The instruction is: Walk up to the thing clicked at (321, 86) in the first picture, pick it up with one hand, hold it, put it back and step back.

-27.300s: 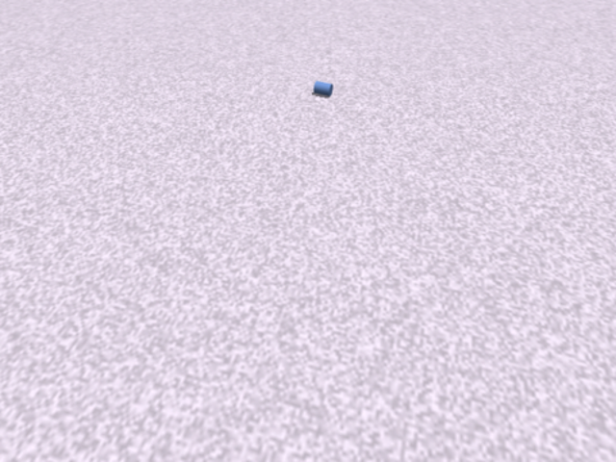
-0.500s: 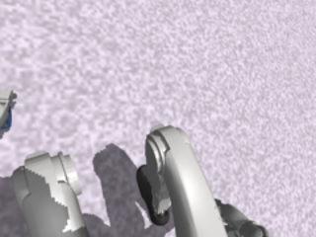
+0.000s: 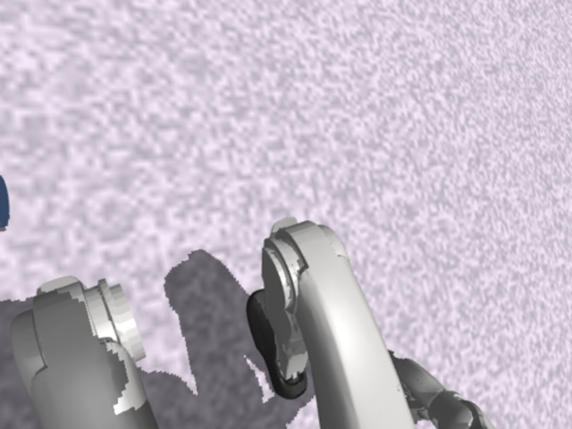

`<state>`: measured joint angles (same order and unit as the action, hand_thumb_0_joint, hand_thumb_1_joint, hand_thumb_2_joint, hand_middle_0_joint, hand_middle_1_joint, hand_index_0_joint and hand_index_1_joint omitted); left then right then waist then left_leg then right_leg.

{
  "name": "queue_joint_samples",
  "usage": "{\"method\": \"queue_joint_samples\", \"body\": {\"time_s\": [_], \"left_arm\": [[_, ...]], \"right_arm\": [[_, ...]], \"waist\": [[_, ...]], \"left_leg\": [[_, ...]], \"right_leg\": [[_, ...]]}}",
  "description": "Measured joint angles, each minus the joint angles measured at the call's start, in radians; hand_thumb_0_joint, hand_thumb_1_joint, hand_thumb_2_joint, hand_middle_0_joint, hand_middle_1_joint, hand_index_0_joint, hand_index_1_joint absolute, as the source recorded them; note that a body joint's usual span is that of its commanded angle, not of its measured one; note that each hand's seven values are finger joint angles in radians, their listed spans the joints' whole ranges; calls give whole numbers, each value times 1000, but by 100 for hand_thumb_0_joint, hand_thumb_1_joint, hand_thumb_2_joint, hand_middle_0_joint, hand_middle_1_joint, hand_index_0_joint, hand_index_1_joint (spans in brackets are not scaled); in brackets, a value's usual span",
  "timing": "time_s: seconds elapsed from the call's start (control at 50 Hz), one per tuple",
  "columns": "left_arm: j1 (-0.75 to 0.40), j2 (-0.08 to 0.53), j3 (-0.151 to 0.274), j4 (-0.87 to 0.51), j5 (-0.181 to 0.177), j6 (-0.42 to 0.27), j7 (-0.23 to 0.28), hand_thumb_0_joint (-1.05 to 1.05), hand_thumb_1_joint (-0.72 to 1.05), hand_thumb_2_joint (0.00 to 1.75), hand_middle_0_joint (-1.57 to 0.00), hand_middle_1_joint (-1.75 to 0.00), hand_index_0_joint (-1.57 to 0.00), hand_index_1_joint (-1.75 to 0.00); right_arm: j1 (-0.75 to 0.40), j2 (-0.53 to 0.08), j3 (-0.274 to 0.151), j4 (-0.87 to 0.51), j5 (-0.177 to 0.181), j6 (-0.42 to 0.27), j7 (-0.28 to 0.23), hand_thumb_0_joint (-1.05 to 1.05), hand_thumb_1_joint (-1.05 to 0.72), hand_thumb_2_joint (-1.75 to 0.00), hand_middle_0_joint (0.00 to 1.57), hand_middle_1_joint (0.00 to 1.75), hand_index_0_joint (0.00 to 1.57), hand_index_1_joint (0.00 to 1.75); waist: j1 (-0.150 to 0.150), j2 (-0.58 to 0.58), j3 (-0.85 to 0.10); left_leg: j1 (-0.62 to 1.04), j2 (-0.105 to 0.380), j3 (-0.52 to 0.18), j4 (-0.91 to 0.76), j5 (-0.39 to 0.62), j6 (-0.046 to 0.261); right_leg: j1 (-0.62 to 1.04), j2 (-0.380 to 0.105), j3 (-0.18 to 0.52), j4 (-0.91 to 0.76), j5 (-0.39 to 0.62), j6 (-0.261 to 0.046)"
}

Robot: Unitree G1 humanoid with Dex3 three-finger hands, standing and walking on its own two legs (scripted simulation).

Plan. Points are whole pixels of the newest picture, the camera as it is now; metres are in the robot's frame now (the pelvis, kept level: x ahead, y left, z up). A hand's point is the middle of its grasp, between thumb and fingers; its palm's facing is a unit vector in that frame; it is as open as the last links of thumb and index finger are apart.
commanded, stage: close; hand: left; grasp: from above
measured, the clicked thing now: out of the picture +0.44 +0.32 -0.26
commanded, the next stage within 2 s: withdraw in 0.74 s
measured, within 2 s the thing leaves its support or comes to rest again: neither
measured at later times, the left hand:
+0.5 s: hand out of the picture +0.41 +0.31 -0.22, palm faces -0.44 -0.05 -0.90, open 13.2 cm
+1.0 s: hand out of the picture +0.41 +0.31 -0.22, palm faces -0.38 -0.03 -0.92, open 12.7 cm
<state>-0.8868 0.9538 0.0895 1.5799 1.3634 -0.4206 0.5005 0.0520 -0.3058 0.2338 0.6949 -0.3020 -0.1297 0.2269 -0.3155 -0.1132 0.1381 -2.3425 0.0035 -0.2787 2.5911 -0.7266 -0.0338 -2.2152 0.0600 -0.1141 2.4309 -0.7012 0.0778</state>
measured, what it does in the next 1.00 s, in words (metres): stands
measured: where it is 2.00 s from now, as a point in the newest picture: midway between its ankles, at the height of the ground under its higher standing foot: (212, 396)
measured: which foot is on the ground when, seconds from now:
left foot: down 0.00-1.00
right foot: down 0.00-1.00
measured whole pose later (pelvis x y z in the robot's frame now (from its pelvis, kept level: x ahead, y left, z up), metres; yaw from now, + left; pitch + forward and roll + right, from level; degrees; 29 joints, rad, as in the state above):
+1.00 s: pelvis +0.00 +0.00 +0.00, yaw +0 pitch +26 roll -13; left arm -0.83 0.87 0.06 1.54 1.46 -0.39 0.71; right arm 0.04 -0.29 0.21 0.77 -0.34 -0.12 0.22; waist -0.29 -0.12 0.07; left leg -2.34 0.02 -0.27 2.58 -0.73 -0.04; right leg -2.23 0.07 -0.11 2.43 -0.69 0.07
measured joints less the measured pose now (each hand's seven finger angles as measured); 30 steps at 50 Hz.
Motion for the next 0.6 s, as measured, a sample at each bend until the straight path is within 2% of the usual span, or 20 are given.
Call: {"method": "queue_joint_samples", "body": {"time_s": [0.08, 0.14, 0.24, 0.32, 0.42, 0.54, 0.6], "left_arm": [[31, -3, -6, -36, 31, -54, 46, 0, -38, 93, -16, -80, -13, -82], [44, -24, -28, -31, 56, -58, 102, 0, -36, 91, -16, -80, -14, -81], [57, -65, -65, -11, 87, -2, 197, 0, -33, 89, -18, -77, -16, -78], [45, -98, -93, 16, 69, 70, 230, 0, -31, 87, -20, -75, -17, -76], [9, -112, -89, 43, 32, 131, 200, 0, -29, 85, -23, -71, -19, -73], [-35, -60, -13, 66, 3, 134, 112, 0, -27, 84, -25, -68, -22, -71], [-41, -25, 7, 66, -10, 112, 58, 0, -26, 83, -26, -68, -23, -71]], "right_arm": [[8, 7, 11, 17, -18, 20, -4, 0, -89, -90, 20, 30, 20, 30], [3, 10, 11, 47, -31, 27, -6, 0, -89, -89, 20, 30, 20, 30], [-18, 13, -4, 78, -35, 16, -11, 0, -89, -89, 20, 30, 20, 30], [-32, 6, -18, 82, -25, -13, -7, 0, -89, -89, 20, 30, 20, 30], [-43, -5, -29, 74, -1, -51, 2, 0, -89, -89, 20, 30, 20, 30], [-39, -15, -30, 32, 12, -67, 8, 0, -89, -89, 20, 30, 20, 30], [-29, -14, -26, 15, 13, -52, 3, 0, -89, -89, 20, 30, 20, 30]], "waist": [[13, -14, 2], [18, -18, -17], [17, -16, -48], [10, -7, -71], [3, 7, -81], [-15, 14, -62], [-18, 15, -45]], "left_leg": [[16, 6, -6, 2, -6, -5], [19, 12, -5, 2, -9, -3], [18, 21, 5, -6, -7, 4], [4, 21, 17, -14, 2, 14], [-16, 17, 25, -16, 9, 21], [-24, 6, 22, -8, 9, 17], [-25, 1, 14, -3, 8, 10]], "right_leg": [[9, 6, -4, 0, 3, -2], [7, 10, -3, -2, 6, -3], [2, 15, 4, -9, 11, -8], [-7, 13, 11, -15, 14, -12], [-20, 9, 15, -15, 13, -17], [-23, 2, 14, -4, 6, -8], [-22, -1, 9, 0, 3, -5]]}}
